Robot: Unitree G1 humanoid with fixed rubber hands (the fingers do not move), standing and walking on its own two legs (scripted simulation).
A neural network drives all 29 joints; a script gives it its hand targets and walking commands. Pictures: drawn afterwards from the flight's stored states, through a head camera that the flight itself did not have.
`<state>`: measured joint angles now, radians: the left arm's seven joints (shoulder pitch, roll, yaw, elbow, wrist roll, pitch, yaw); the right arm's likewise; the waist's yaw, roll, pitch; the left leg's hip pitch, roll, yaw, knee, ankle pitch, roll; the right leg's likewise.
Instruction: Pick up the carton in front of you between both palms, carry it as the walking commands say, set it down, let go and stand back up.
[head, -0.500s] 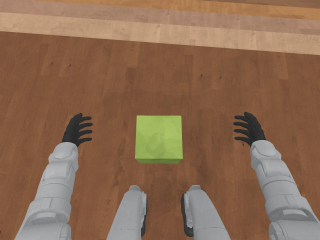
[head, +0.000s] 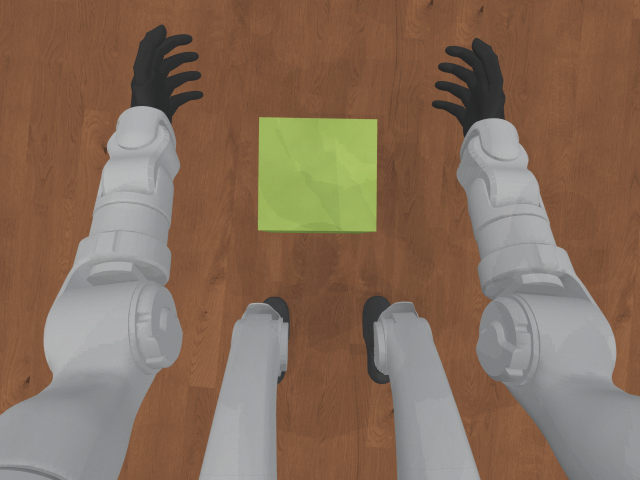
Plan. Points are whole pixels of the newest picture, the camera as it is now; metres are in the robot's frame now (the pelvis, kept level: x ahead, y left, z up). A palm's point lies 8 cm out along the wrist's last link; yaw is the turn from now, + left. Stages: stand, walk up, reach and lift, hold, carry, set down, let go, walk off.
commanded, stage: reach and lift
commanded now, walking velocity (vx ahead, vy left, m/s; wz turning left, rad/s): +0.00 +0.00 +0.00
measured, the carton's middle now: (316, 184) +0.47 +0.02 -0.49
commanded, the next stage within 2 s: none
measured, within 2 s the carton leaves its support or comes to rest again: leaves its support in 1.50 s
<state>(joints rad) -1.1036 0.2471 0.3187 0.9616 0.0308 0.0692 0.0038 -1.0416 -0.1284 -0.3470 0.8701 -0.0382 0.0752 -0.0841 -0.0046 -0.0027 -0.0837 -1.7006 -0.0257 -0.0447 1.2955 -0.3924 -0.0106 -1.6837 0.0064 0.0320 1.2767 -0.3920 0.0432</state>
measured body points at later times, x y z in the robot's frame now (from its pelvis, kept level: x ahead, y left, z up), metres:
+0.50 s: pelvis -0.04 -0.01 -0.18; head +0.31 +0.01 +0.10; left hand +0.49 +0.21 -0.35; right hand +0.49 -0.18 -0.35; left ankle +0.07 +0.12 -0.58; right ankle +0.07 -0.14 -0.58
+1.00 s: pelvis -0.04 -0.01 -0.24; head +0.32 +0.01 +0.02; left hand +0.49 +0.20 -0.42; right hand +0.50 -0.16 -0.42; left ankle +0.07 +0.12 -0.58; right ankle +0.07 -0.14 -0.58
